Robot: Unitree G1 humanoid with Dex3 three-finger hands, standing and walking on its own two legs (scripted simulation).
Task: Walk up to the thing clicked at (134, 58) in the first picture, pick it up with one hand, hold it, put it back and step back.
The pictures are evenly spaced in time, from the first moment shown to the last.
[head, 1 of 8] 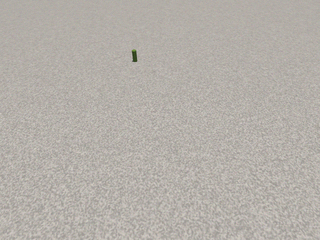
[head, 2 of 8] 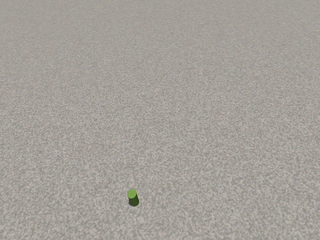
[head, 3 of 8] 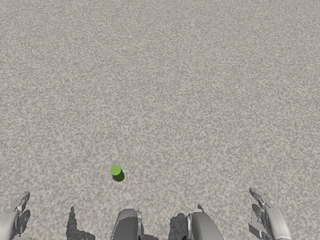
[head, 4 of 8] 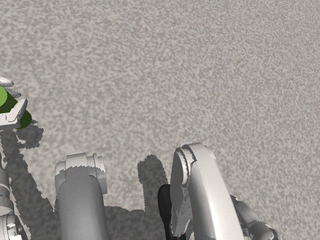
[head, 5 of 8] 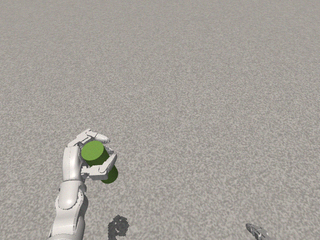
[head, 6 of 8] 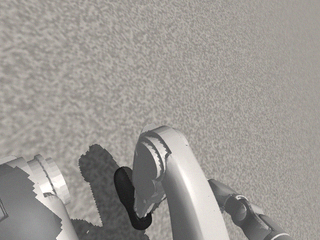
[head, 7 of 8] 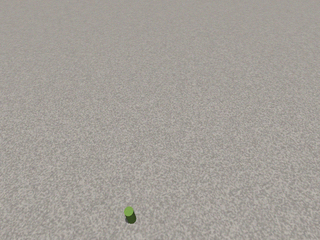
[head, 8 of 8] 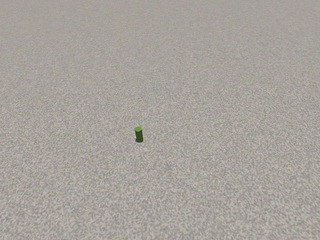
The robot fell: no
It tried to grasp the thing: yes
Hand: left
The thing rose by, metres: 0.69
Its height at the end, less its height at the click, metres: +0.00
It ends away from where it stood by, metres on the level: 0.01
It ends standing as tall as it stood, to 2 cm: yes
